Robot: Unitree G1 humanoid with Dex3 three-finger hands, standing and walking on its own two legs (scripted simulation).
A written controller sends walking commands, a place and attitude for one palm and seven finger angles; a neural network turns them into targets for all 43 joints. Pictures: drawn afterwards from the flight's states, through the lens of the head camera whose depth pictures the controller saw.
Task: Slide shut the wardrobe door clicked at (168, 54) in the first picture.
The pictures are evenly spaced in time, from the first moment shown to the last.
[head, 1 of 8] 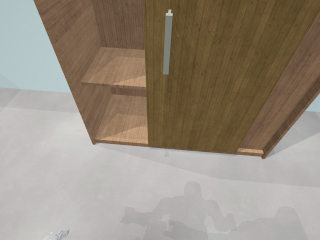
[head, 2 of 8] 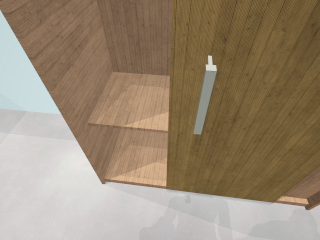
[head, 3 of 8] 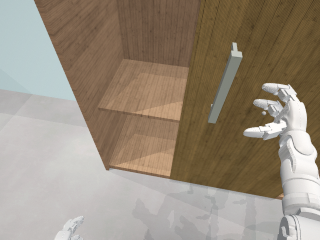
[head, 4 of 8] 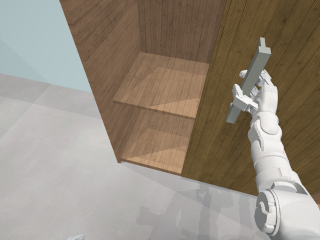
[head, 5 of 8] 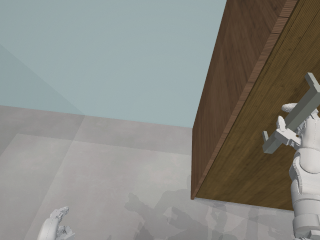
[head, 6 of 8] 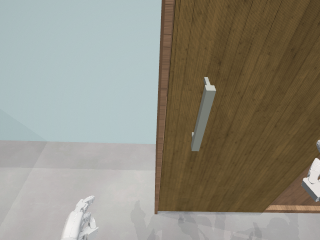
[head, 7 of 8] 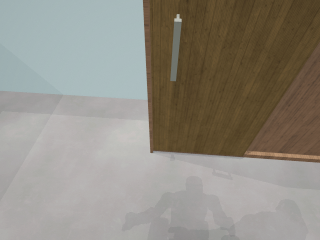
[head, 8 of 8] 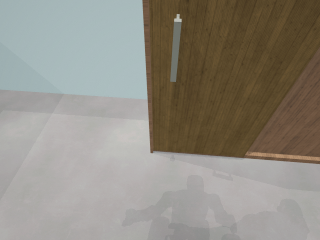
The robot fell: no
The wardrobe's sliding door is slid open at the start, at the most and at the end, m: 0.41 0.41 0.00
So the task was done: yes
